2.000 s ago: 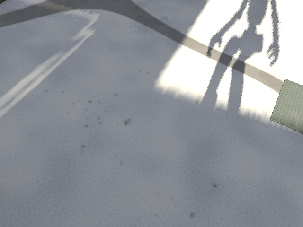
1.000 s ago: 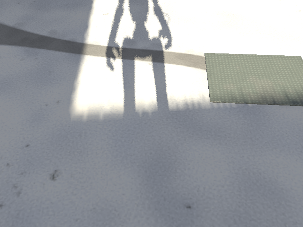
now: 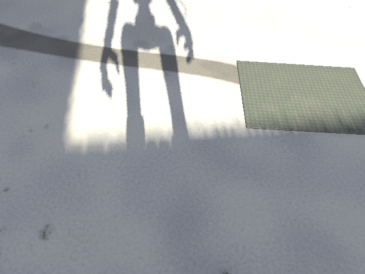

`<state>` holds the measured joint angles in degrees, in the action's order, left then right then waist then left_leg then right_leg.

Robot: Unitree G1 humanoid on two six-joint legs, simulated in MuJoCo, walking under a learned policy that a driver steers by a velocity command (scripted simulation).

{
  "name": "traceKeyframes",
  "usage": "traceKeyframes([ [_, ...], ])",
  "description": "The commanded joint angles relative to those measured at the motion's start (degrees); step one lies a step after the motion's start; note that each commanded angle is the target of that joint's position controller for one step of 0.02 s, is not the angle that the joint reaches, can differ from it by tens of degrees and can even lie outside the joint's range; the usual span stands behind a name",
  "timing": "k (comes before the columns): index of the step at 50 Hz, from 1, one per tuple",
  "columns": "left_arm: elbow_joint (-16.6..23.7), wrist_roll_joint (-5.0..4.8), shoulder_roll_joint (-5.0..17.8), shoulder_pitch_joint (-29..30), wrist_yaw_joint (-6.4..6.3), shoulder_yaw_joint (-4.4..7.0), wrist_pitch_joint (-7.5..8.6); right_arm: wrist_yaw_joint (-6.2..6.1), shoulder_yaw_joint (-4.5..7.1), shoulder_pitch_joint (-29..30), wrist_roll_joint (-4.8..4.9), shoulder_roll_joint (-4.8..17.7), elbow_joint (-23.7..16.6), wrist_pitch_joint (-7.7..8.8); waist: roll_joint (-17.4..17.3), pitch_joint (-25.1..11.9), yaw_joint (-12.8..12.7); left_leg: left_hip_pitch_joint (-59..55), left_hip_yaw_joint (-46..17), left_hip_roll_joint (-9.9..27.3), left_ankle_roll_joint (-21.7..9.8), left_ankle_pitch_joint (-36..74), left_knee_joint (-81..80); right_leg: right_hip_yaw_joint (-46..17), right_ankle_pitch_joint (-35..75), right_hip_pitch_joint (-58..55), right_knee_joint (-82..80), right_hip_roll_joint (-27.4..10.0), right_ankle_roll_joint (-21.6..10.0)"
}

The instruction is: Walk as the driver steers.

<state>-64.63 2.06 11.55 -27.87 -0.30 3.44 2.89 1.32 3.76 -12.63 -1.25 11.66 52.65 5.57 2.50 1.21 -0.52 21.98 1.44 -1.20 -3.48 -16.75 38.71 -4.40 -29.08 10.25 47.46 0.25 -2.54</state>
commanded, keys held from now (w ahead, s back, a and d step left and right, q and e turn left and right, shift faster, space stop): w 1.00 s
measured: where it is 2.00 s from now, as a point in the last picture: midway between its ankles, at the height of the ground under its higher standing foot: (172, 146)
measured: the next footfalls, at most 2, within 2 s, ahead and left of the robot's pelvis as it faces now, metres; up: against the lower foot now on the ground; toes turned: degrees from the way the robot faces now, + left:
right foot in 0.48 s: +0.40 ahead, -0.07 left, +0.00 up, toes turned -3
left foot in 1.02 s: +0.71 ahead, +0.09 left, +0.00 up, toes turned +4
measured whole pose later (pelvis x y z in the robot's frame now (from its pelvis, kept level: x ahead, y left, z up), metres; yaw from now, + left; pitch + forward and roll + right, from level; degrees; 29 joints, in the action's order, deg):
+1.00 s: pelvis +0.53 +0.01 +0.01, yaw +0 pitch +1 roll -1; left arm -63.1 1.4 8.8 -28.5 -1.1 1.3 5.6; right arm 1.4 1.7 1.8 -1.3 9.7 49.8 3.6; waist -0.5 3.6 -4.0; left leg 28.7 5.3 0.3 -6.1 -5.6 30.9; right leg 2.8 -22.9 -7.9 14.6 4.0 -3.5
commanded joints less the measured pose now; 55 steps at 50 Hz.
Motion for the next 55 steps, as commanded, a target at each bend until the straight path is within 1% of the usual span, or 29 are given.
traceKeyframes([
  [1,8.25,1.17,4.08,10.63,1.80,0.54,0.76,-0.91,1.82,-14.97,-0.04,9.06,3.27,-2.22,-11.99,5.27,5.82,-21.56,-42.24,20.61,-7.67,-38.89,-30.80,2.18,3.30,36.92,23.35,0.33,-3.82],
  [2,8.69,0.80,2.57,12.30,1.94,0.08,0.66,-0.76,1.42,-9.97,0.11,7.58,1.90,-1.83,-6.85,7.59,3.98,-16.47,-34.33,18.00,-7.03,-27.12,-29.45,2.13,9.82,34.42,20.56,-2.55,-3.45],
  [3,7.90,0.69,1.20,11.08,1.79,-0.08,0.60,-0.82,0.83,-8.24,0.28,5.75,1.84,-1.24,-6.06,6.83,2.11,-14.00,-28.16,15.39,-6.03,-16.62,-29.16,2.17,13.63,30.43,17.19,-3.91,-2.56],
  [4,7.16,0.79,0.96,9.26,1.79,-0.13,0.24,-0.91,0.06,-8.75,0.32,3.56,2.64,-0.74,-6.88,5.67,0.98,-12.42,-23.35,13.28,-5.26,-8.50,-29.01,2.59,16.25,26.86,15.70,-4.25,-1.74],
  [6,7.07,0.82,1.39,8.99,1.86,0.04,-0.33,-1.16,-0.68,-12.54,0.27,1.96,4.92,-0.08,-8.06,4.11,0.55,-13.61,-18.31,11.86,-5.79,2.25,-28.25,3.95,18.78,26.09,14.56,-3.49,-0.88],
  [9,10.01,0.59,1.97,16.90,1.90,0.10,-0.88,-1.66,-1.03,-16.37,1.04,2.50,6.55,0.21,-6.95,4.78,1.22,-15.03,-15.65,12.41,-7.02,7.69,-29.68,4.83,22.71,30.02,9.31,-3.23,0.69],
  [12,13.23,0.19,1.11,24.78,1.98,-0.43,-0.78,-1.90,-1.54,-18.60,1.08,2.77,7.30,0.24,-5.38,5.73,2.08,-16.60,-13.74,12.91,-7.19,16.49,-29.97,5.70,26.90,31.90,2.00,-2.63,1.62],
  [18,17.07,-0.55,0.61,34.10,1.97,-1.27,-0.33,-2.30,-1.96,-21.35,0.75,2.88,9.10,0.76,-6.71,6.38,3.67,-19.85,-9.03,12.05,-7.60,30.69,-28.85,9.00,29.05,25.30,-10.88,-0.63,-0.45],
  [21,16.51,-0.78,1.76,31.10,1.36,-0.81,0.38,-2.86,-1.79,-20.11,0.20,3.90,9.54,0.75,-7.08,4.91,1.92,-24.42,-7.46,12.91,-6.94,43.84,-22.84,10.23,22.84,19.57,-15.09,1.07,-2.44],
  [23,12.89,-1.15,3.68,19.80,0.40,0.38,1.27,-2.51,-1.32,-19.74,0.07,5.12,10.17,0.30,-7.62,-1.09,-2.39,-25.95,-5.21,11.30,-5.49,58.72,-8.89,12.03,20.85,5.99,-19.40,4.66,-4.64],
  [24,10.11,-0.72,5.65,11.14,0.11,1.31,1.95,-2.36,-1.17,-18.73,0.29,5.36,9.44,0.26,-7.29,-6.08,-5.77,-18.81,-3.84,9.57,-4.34,50.88,2.06,8.52,22.23,-7.86,-20.86,1.61,-6.52],
  [25,9.02,0.68,10.89,1.39,-0.32,2.66,2.32,-2.13,-1.80,-19.57,0.38,2.58,7.43,0.35,0.02,-14.75,-8.04,-7.47,-1.63,6.18,-3.70,27.17,20.15,-9.65,14.43,-22.04,-20.81,-13.45,-9.82],
  [26,8.81,0.45,13.06,1.69,0.36,3.08,1.65,-1.44,-1.87,-25.40,2.04,-0.85,7.72,0.14,10.15,-19.67,-4.41,10.98,-1.52,-4.35,-2.22,-14.79,38.73,-37.45,11.31,-31.90,-29.86,-25.52,-18.35],
  [27,9.32,-1.07,9.38,7.40,0.77,2.47,1.09,-1.68,-0.54,-19.32,0.35,4.75,7.09,-0.11,-0.48,-11.79,-3.12,16.02,-6.05,0.24,-3.72,-8.21,39.70,-33.66,3.56,-24.68,-32.71,-21.55,-15.31],
  [28,10.35,-1.35,6.17,13.31,0.93,1.57,1.37,-1.28,-0.47,-13.13,0.04,4.15,5.04,0.21,-1.46,-3.69,-1.63,16.20,-5.12,2.77,-3.61,-1.69,36.46,-23.93,7.30,-15.16,-34.49,-19.11,-13.12],
  [29,10.27,-1.07,3.79,15.33,1.06,1.02,1.84,-1.05,-0.63,-10.35,-0.02,2.72,4.38,0.27,-3.31,-0.57,-0.23,13.56,-5.04,4.54,-3.04,1.40,33.11,-18.01,14.45,-8.47,-36.34,-16.39,-11.63],
  [30,9.50,-1.18,2.40,14.23,0.76,0.40,2.23,-0.69,0.03,-9.41,-0.97,3.63,4.11,-0.39,-1.87,0.20,0.77,11.61,-4.68,5.62,-2.47,1.87,30.45,-13.43,20.85,-5.70,-36.78,-14.28,-10.69],
  [31,8.28,-1.25,0.78,12.72,0.37,-0.17,2.57,-0.25,-0.01,-10.42,-1.42,2.50,4.33,-1.18,-0.61,0.16,1.95,9.46,-4.34,6.11,-1.62,2.15,28.41,-9.90,25.21,-3.70,-37.41,-12.54,-9.87],
  [33,6.55,-1.41,1.47,8.58,-0.17,-0.33,3.33,0.19,-0.03,-9.42,-1.23,1.03,3.78,-2.04,-0.14,-0.02,2.50,9.62,-3.00,5.90,-0.35,2.71,25.95,-6.72,32.34,-3.62,-37.73,-11.56,-9.93],
  [36,5.46,-1.63,3.80,4.92,-0.29,-0.21,3.55,0.49,-0.15,-1.86,-1.26,0.96,1.13,-3.02,0.12,2.78,1.84,14.65,-0.95,6.67,1.14,7.70,20.31,-3.41,34.34,-3.21,-39.61,-10.61,-9.82],
  [40,5.05,-1.51,3.00,1.44,-0.03,-1.05,3.63,0.49,-0.94,8.23,-0.25,0.78,-2.25,-2.93,0.93,4.66,-0.25,14.04,1.97,5.69,1.74,15.48,6.61,0.67,42.22,-3.60,-39.68,-8.18,-8.13],
  [45,3.10,-1.12,4.25,-3.69,-0.56,-1.14,3.45,0.40,-1.36,16.40,0.17,1.77,-5.42,-2.58,1.49,5.49,-2.35,13.44,3.35,3.90,-0.26,16.27,-3.00,0.77,46.62,-12.26,-38.20,-11.07,-8.30],
  [48,2.93,-0.59,5.53,-2.37,-1.19,-0.81,3.17,0.02,-0.72,13.95,0.17,3.28,-5.38,-1.78,1.67,4.18,0.08,8.11,3.87,1.62,-2.69,9.96,-6.80,1.95,59.54,-16.76,-32.08,-12.48,-7.66],
  [50,3.12,-0.52,6.63,-0.69,-1.14,-0.45,2.85,-0.85,0.48,0.46,-0.18,5.08,-0.98,-0.99,0.86,-2.76,5.80,-8.24,5.25,-1.81,-5.00,9.54,-11.28,4.25,68.08,-15.08,-16.62,-10.69,-6.01],
  [51,4.19,-0.98,5.83,-0.05,-0.93,-0.75,2.85,-1.52,1.56,-9.54,-1.31,7.98,1.71,-0.47,-1.09,-8.71,9.44,-23.41,-0.98,3.98,-7.39,8.27,-11.47,5.44,56.06,-5.15,-3.14,-8.75,-5.17],
  [52,5.84,-3.43,0.36,-5.85,-0.20,-1.83,2.85,-1.88,3.21,-16.64,-2.73,14.38,2.17,-0.46,-12.70,-18.14,8.30,-41.74,-27.16,22.26,-15.03,3.05,-13.59,9.50,24.11,14.50,20.57,-0.27,-2.42],
  [53,5.10,-2.43,3.94,-5.35,-0.06,-0.52,2.73,-1.23,2.96,-13.79,-0.58,12.68,2.12,-1.53,-10.84,-19.37,7.20,-40.34,-42.08,25.35,-17.32,1.20,-22.21,3.52,-0.06,22.58,29.72,3.97,-2.90],
  [54,6.88,-1.55,5.09,0.65,-0.07,0.08,2.44,-1.06,2.19,-6.53,0.55,10.12,1.20,-1.71,-6.72,-8.89,4.34,-31.46,-32.55,22.76,-15.12,-2.86,-23.58,1.63,5.30,26.71,30.21,-0.30,-3.42],
  [55,8.10,-1.16,4.35,4.81,0.22,-0.06,2.67,-0.80,1.20,-2.23,0.71,6.47,0.49,-1.33,-3.80,-3.30,3.21,-22.93,-25.94,20.56,-13.39,-0.12,-26.13,1.66,9.77,25.92,26.84,-2.39,-3.37],
])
